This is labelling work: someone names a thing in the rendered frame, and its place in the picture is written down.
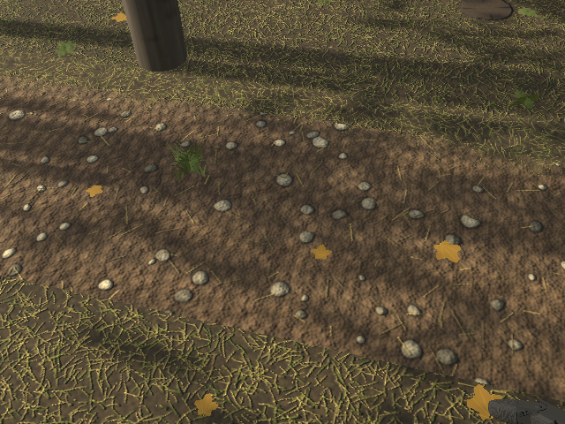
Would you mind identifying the robot right hand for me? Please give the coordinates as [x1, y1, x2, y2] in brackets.
[488, 399, 565, 424]

